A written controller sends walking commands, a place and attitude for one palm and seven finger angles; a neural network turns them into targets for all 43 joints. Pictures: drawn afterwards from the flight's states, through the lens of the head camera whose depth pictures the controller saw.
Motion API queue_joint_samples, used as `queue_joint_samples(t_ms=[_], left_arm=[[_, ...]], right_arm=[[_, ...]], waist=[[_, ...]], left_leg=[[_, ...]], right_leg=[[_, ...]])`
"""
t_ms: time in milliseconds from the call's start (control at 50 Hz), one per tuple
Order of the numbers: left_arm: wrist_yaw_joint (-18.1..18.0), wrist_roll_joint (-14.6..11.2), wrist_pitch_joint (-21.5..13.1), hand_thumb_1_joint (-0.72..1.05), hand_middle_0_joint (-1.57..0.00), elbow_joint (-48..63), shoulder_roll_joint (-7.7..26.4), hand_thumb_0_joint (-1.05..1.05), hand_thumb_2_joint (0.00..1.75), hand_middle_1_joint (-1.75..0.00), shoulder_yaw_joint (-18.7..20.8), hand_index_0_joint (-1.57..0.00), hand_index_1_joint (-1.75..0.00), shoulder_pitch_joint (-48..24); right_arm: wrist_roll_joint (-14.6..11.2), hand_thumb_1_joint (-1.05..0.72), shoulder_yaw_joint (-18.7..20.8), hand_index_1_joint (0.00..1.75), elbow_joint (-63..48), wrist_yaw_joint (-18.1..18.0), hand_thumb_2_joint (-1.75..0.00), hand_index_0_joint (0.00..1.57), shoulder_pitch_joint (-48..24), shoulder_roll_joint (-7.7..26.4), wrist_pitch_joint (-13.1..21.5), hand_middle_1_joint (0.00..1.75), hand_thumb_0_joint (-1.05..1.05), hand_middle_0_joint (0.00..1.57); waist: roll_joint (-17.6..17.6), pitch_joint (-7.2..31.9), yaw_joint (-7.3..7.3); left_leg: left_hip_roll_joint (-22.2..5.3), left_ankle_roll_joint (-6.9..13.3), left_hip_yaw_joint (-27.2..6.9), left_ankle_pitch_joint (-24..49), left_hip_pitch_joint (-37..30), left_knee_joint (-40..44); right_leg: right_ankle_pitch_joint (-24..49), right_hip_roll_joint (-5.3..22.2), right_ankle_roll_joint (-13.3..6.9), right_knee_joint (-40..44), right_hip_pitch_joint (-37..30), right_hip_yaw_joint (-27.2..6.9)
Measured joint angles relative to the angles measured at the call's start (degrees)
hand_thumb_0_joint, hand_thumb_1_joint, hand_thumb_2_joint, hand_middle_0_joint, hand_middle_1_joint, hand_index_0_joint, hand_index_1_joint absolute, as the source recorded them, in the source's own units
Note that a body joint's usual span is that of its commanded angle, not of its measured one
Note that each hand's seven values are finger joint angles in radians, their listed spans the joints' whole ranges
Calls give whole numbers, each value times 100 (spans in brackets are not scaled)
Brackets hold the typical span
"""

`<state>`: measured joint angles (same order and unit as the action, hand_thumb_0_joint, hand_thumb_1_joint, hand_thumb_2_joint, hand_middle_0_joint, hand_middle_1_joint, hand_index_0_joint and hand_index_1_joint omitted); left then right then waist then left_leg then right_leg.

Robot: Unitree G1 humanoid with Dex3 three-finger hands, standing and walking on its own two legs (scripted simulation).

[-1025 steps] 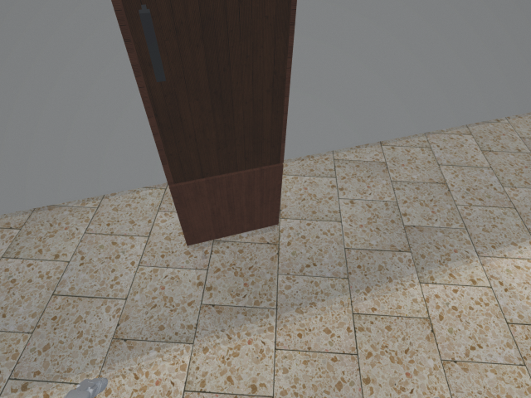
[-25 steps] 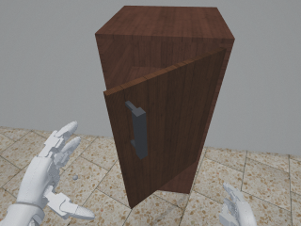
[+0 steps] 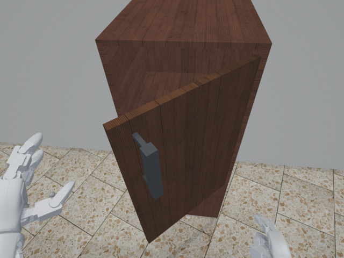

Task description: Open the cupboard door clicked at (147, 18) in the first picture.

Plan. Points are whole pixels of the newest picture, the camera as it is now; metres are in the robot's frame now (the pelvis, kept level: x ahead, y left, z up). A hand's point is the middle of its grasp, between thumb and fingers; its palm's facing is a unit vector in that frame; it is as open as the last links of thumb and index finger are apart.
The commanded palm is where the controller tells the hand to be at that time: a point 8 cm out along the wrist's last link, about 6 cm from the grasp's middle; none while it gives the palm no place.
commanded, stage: draw the hand back to the body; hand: left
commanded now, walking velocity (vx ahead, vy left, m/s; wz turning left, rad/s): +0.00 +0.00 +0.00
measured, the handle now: (147, 167) +0.26 +0.08 +0.14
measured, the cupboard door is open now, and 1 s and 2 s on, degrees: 44 44 44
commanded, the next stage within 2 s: step back with the hand held close in 0.52 s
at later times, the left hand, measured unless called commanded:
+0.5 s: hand (34, 193) +0.18 +0.27 +0.15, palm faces +0.41 -0.82 -0.40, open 7.5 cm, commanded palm +0.13 +0.31 +0.17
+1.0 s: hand (20, 211) +0.15 +0.28 +0.13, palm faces +0.31 -0.82 -0.48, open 7.4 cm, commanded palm +0.09 +0.33 +0.18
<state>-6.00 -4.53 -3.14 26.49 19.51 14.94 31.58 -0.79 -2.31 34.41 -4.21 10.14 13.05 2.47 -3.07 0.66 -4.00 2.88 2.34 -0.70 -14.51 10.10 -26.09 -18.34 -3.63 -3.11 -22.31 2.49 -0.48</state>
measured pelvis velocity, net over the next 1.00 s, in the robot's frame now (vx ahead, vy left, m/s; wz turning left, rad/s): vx -0.06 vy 0.03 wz -0.03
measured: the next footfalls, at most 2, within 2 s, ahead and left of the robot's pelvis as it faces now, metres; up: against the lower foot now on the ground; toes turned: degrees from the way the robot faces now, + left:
right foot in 1.82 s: -0.28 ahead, -0.06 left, +0.00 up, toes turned -3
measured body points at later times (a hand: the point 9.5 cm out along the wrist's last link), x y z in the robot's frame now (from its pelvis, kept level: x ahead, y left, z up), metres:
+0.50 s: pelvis -0.01 +0.01 +0.00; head -0.03 -0.01 +0.45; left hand +0.15 +0.31 +0.17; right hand +0.18 -0.21 -0.08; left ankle -0.01 +0.09 -0.74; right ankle -0.07 -0.08 -0.74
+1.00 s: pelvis -0.06 +0.03 +0.00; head -0.04 +0.03 +0.45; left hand +0.13 +0.32 +0.16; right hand +0.12 -0.22 -0.08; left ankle -0.01 +0.09 -0.74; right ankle -0.07 -0.08 -0.74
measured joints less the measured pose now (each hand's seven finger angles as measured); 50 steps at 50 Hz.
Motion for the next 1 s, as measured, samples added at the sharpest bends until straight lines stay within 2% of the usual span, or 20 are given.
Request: queue_joint_samples(t_ms=[200, 340, 680, 780, 900, 1000], left_arm=[[22, -42, 81, 70, -21, -221, 182, 1, 81, -30, 383, -20, -30, -328], [52, -47, 119, 84, -21, -224, 82, 1, 87, -30, 303, -20, -30, -287], [36, -47, -73, 89, -21, -413, 72, 2, 90, -30, 374, -21, -30, -421], [10, 11, -371, 89, -21, -386, 254, 2, 90, -30, 712, -21, -30, -401], [13, 72, -347, 89, -21, -280, 175, 2, 90, -30, 502, -20, -30, -90], [1, 71, -333, 89, -21, -70, 372, 2, 90, -30, 518, -21, -30, 59]], right_arm=[[-21, -90, 85, 30, -33, 51, -90, 20, -80, 40, -171, 30, 1, 20], [-26, -90, 107, 30, -47, 110, -90, 20, -35, 55, -236, 30, 1, 20], [-58, -90, 24, 30, 93, 85, -90, 20, 81, -27, -101, 30, 1, 20], [-63, -90, 60, 30, 1, 122, -90, 20, 10, 22, -204, 30, 1, 20], [-90, -90, 233, 30, -164, 101, -90, 20, -29, 179, -356, 30, 1, 20], [-121, -90, 299, 30, -239, 57, -90, 20, -10, 142, -454, 30, 1, 20]], waist=[[70, 10, 9], [25, 15, 39], [-8, -80, 46], [-17, -103, 127], [-50, -182, 225], [67, -275, 280]], left_leg=[[-7, 10, 44, 12, -63, 114], [15, 40, 53, 88, -60, 170], [-15, 59, -11, 289, -73, 178], [-98, 71, -5, 301, 227, 34], [-54, 151, 137, 431, 469, 69], [-25, 204, 202, 500, 671, -20]], right_leg=[[61, 2, 19, 168, -74, -54], [119, 27, 51, 199, -61, -56], [336, -4, 72, 288, -128, 21], [475, -83, 93, 344, 93, 13], [500, -16, 197, 121, 481, -102], [480, 20, 248, -149, 774, -141]])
